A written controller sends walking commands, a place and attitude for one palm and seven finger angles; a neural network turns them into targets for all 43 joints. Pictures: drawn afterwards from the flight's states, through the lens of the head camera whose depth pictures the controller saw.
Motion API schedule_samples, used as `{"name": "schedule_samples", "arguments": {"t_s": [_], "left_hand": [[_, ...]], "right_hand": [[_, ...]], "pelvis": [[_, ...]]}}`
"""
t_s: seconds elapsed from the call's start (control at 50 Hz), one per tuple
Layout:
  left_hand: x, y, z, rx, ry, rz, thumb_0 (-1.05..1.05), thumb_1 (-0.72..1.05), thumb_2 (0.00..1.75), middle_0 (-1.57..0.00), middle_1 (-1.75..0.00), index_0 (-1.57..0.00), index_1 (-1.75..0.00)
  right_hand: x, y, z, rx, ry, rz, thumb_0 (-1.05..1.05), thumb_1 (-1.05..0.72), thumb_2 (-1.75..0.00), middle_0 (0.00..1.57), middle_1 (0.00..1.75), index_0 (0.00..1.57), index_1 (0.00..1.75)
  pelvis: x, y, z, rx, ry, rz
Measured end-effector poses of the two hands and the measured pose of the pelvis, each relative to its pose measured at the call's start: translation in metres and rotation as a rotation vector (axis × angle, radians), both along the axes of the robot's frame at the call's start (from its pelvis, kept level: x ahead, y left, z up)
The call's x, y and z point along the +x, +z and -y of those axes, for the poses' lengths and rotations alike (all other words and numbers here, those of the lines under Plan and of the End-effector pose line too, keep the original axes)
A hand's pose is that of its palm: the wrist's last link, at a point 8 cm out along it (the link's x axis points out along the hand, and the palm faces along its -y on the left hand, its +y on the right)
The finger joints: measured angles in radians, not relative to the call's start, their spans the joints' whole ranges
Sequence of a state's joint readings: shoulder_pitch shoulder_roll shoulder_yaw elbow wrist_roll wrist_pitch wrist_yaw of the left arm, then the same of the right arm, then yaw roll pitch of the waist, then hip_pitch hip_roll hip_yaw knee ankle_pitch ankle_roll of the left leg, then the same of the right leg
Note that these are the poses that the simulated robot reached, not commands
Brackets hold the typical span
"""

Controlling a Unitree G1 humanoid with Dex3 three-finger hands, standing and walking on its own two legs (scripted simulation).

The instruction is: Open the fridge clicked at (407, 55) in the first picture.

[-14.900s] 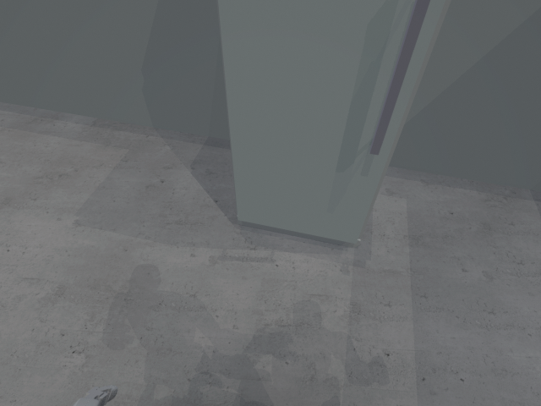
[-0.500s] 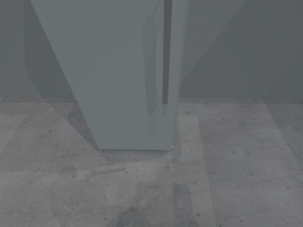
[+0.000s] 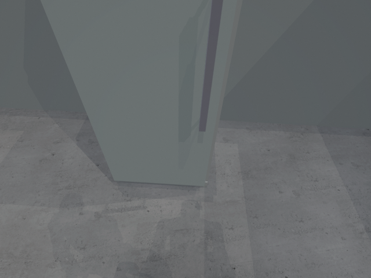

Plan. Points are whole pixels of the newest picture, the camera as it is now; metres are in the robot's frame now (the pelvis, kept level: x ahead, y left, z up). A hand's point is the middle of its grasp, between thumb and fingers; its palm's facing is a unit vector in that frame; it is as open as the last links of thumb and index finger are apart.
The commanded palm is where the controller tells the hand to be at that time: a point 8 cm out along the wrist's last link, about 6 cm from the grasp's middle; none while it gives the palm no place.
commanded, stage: look again from close up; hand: right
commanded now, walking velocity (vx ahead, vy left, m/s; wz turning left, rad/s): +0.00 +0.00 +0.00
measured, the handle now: (208, 70) +0.68 -0.03 +0.09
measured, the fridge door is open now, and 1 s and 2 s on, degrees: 0 0 0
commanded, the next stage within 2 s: shuffle to correct the standing spot in 0.18 s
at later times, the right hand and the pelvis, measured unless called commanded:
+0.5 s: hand out of the picture -0.04 -0.13 -0.19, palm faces +0.05 +0.99 -0.13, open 7.4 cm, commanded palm none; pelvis +0.02 +0.02 -0.01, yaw +0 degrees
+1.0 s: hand out of the picture +0.01 -0.06 -0.19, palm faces +0.08 +0.99 -0.09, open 7.4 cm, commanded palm none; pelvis +0.15 +0.06 -0.03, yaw +1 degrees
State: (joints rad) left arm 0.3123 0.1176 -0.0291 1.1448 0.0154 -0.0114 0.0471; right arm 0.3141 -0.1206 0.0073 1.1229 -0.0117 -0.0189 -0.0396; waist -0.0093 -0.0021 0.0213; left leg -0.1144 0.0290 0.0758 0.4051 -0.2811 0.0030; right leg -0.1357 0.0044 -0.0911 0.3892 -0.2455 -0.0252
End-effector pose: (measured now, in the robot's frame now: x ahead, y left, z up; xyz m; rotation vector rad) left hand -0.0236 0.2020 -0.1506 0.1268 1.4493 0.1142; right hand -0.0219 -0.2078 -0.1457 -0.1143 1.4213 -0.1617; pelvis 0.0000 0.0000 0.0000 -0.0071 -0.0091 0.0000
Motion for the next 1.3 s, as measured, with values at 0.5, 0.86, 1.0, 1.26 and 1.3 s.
{"name": "schedule_samples", "arguments": {"t_s": [0.5, 0.86, 1.0, 1.26, 1.3], "left_hand": [[-0.004, -0.007, -0.015, -0.003, 0.051, -0.021, 0.0, 0.91, 0.9, -0.2, -0.3, -0.2, -0.3], [0.181, -0.006, -0.087, 0.043, -0.047, 0.134, 0.02, 0.94, 0.9, -0.19, -0.3, -0.19, -0.3], [0.277, -0.004, -0.078, 0.069, -0.048, 0.336, 0.01, 0.93, 0.9, -0.19, -0.3, -0.19, -0.3], [0.261, 0.016, -0.13, 0.096, -0.006, 0.16, -0.02, 0.95, 0.9, -0.2, -0.3, -0.2, -0.3], [0.257, 0.012, -0.141, 0.082, 0.015, 0.132, -0.01, 0.94, 0.9, -0.2, -0.3, -0.2, -0.3]], "right_hand": [[-0.019, -0.012, -0.031, 0.051, -0.018, -0.084, 0.0, -0.9, -0.9, 0.2, 0.3, 0.2, 0.3], [-0.01, 0.005, -0.095, 0.057, -0.109, -0.258, 0.0, -0.9, -0.9, 0.2, 0.3, 0.19, 0.3], [0.036, -0.017, -0.096, 0.106, -0.082, -0.314, 0.0, -0.9, -0.9, 0.2, 0.3, 0.2, 0.3], [0.246, -0.005, -0.075, -0.011, 0.014, 0.089, 0.02, -0.94, -0.9, 0.2, 0.3, 0.19, 0.3], [0.263, -0.002, -0.08, -0.028, 0.038, 0.091, 0.02, -0.94, -0.9, 0.2, 0.3, 0.19, 0.3]], "pelvis": [[0.016, -0.01, -0.019, -0.023, 0.008, -0.012], [0.103, -0.014, -0.06, -0.01, -0.011, -0.037], [0.155, -0.029, -0.06, 0.006, 0.022, -0.001], [0.205, -0.003, -0.098, 0.018, 0.005, -0.022], [0.213, -0.004, -0.11, 0.016, 0.004, -0.026]]}}
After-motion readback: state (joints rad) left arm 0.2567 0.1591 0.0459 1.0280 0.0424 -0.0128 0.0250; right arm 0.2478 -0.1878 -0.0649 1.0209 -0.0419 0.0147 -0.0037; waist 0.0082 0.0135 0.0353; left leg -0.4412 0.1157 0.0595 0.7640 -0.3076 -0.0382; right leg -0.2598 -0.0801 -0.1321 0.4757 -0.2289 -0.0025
